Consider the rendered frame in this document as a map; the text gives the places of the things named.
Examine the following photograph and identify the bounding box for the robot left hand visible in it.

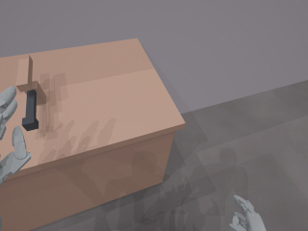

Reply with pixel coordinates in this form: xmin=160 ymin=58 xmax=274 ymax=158
xmin=0 ymin=86 xmax=32 ymax=186

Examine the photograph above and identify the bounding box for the counter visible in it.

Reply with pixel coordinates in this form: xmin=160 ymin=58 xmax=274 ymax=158
xmin=0 ymin=38 xmax=186 ymax=231

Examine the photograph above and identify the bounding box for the robot right hand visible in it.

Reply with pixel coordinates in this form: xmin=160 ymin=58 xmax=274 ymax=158
xmin=229 ymin=195 xmax=267 ymax=231

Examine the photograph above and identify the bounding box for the tap lever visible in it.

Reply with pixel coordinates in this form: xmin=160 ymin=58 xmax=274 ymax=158
xmin=21 ymin=90 xmax=39 ymax=132

